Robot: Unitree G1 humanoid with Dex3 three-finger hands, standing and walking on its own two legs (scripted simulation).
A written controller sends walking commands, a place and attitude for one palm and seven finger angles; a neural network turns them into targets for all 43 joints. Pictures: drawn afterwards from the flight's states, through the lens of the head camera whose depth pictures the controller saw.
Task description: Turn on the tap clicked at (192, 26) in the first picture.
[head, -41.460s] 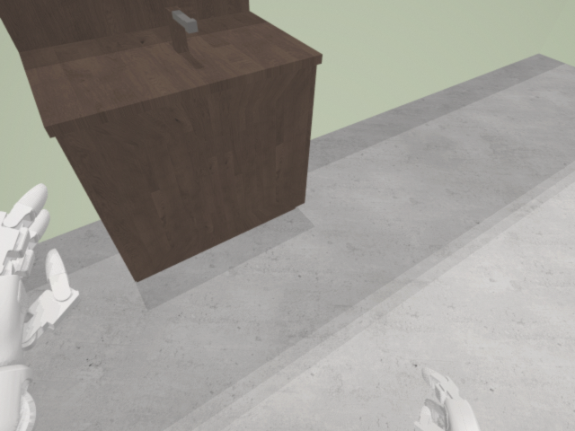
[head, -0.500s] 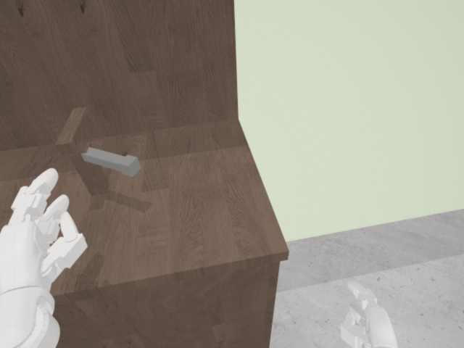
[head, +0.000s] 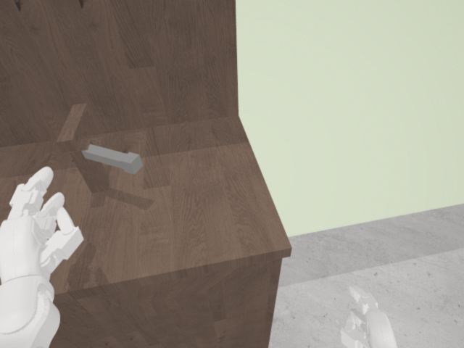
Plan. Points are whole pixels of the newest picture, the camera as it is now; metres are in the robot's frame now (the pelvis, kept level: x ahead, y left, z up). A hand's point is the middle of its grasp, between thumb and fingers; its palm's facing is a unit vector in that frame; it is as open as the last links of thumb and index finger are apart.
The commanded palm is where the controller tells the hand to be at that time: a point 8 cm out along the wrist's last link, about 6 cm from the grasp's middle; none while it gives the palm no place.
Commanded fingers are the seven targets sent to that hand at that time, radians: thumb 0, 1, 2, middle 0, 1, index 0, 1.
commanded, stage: reach beside the lever's end, fingers flat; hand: left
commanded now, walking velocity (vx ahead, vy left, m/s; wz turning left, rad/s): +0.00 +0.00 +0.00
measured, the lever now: (131, 163) +0.39 +0.26 +0.13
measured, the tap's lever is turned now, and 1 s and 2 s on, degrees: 57 57 57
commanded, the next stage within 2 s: push the lever round in 1.74 s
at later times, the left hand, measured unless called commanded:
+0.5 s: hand (75, 218) +0.24 +0.28 +0.15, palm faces +0.55 -0.83 -0.13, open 7.5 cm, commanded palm +0.19 +0.33 +0.15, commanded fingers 0.00 0.90 0.90 -0.18 -0.23 -0.18 -0.23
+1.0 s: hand (63, 213) +0.25 +0.31 +0.14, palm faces +0.58 -0.81 -0.12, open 7.7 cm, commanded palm +0.21 +0.35 +0.14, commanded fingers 0.00 0.90 0.90 -0.16 -0.17 -0.16 -0.17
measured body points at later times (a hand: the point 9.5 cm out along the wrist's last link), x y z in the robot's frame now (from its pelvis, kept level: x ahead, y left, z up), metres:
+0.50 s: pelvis +0.00 +0.01 +0.00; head -0.01 -0.02 +0.45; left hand +0.20 +0.32 +0.16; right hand +0.20 -0.22 -0.08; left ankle -0.01 +0.13 -0.73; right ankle +0.02 -0.09 -0.73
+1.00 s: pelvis +0.00 +0.01 +0.00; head +0.00 -0.01 +0.45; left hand +0.22 +0.35 +0.15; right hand +0.19 -0.22 -0.09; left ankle -0.01 +0.13 -0.73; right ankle +0.02 -0.09 -0.73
